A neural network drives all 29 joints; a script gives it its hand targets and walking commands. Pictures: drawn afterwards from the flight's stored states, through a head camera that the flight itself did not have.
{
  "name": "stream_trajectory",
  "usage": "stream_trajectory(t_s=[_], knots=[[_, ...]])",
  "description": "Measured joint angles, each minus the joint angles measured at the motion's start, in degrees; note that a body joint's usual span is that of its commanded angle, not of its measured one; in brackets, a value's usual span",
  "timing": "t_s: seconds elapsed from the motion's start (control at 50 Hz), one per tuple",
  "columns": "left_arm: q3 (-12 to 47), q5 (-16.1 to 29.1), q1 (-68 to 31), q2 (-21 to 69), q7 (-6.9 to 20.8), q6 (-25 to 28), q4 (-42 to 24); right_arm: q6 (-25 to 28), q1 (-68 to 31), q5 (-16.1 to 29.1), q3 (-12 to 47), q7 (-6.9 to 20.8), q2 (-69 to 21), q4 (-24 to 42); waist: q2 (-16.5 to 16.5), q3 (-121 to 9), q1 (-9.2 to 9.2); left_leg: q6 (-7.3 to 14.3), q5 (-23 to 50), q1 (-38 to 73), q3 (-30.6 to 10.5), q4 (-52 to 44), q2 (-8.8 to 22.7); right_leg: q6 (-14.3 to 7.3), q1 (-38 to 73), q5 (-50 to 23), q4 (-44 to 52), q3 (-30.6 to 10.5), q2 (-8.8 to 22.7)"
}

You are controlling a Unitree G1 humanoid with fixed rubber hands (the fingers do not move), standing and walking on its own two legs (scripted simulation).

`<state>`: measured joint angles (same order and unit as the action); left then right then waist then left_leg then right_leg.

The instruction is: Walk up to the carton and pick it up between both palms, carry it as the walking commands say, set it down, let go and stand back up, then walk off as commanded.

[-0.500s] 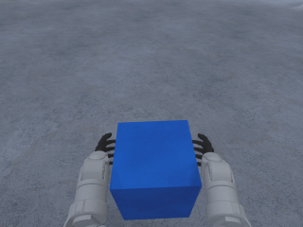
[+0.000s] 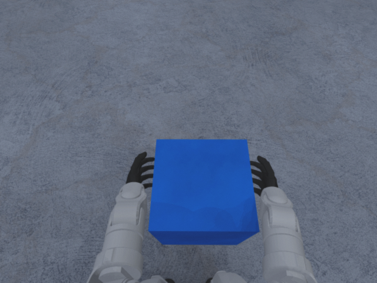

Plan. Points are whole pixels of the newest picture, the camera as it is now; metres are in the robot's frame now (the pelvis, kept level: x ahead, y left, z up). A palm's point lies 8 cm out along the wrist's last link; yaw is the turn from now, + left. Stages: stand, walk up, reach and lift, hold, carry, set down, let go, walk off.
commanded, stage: set down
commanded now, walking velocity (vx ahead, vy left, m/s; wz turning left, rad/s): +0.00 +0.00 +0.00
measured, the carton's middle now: (200, 197) +0.32 -0.05 -0.11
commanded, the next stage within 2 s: none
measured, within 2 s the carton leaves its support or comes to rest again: neither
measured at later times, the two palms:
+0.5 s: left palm (149, 194) +0.35 +0.08 -0.12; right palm (262, 194) +0.32 -0.21 -0.12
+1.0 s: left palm (152, 198) +0.36 +0.08 -0.20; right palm (252, 197) +0.34 -0.21 -0.20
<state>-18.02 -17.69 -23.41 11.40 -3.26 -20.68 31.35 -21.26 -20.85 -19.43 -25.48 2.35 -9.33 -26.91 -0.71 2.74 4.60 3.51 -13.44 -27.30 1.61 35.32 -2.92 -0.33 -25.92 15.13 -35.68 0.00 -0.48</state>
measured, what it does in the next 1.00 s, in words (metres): lowers itself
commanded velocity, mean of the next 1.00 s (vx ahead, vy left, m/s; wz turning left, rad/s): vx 0.00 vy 0.00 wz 0.00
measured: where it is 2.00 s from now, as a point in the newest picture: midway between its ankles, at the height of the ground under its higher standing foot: outside the picture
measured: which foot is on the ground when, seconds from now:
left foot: down 0.00-1.00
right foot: down 0.00-1.00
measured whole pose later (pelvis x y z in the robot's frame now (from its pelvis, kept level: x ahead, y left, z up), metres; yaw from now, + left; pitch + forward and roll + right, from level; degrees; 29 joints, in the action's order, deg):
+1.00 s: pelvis -0.03 -0.01 -0.13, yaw -1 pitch +34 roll -1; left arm -19.3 -11.2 -34.8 8.4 -7.4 -11.0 36.5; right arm -11.6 -35.1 -10.9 -23.4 -0.3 -2.3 -37.5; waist -2.0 -11.3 3.9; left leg 2.5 -24.7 -84.6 0.6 75.5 -3.5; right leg -0.8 -83.2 26.7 -76.1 0.5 -1.8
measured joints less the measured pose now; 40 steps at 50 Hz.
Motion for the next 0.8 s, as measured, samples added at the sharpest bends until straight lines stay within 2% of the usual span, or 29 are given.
stream_trajectory(t_s=[0.16, 0.32, 0.56, 0.64, 0.8], knots=[[-0.36, 1.2, -1.45, 0.57, -1.42, 5.55, 0.79, 5.24, -2.34, 1.48, -0.69, 0.64, 1.59, -1.91, -0.51, -1.37, 0.11, -0.39, -0.78, -10.93, 0.25, 5.12, 0.28, -0.35, -11.37, 1.15, -5.96, -0.04, -0.22], [-2.08, 1.89, -2.89, 0.45, -1.23, 8.72, 0.45, 7.96, -4.76, 3.92, 0.29, -0.4, 2.26, -3.16, -0.32, -4.33, -0.55, -1.19, -2.38, -23.28, 0.42, 12.41, 1.18, -1.18, -24.13, 2.88, -13.8, 0.1, -1.02], [-4.07, 2.67, -8.06, -2.51, 0.82, 7.57, 2.15, 6.82, -8.44, 5.52, 1.45, -3.82, 1.52, -3.45, -0.77, -9.23, -1.23, -2.58, -6.51, -38.61, -1.24, 25.39, 1.3, -2.19, -39.11, 6.96, -26.41, 1.55, -1.62], [-4.73, 2.52, -8.93, -2.74, 1.05, 6.71, 2.73, 6.23, -9.13, 5.49, 1.45, -4.22, 1.63, -4.24, -0.81, -10.56, -1.82, -2.65, -7.77, -41.53, -2.27, 28.64, 0.49, -2.03, -42.0, 7.95, -29.18, 1.1, -2.21], [-4.84, 2.33, -10.82, -2.62, -0.09, 6.83, 5.03, 6.67, -10.73, 5.76, 1.17, -3.93, 3.42, -6.95, -1.28, -12.74, -1.47, -1.76, -9.64, -47.7, -1.88, 33.55, 0.06, -1.36, -47.88, 9.76, -33.76, 0.93, -1.88]])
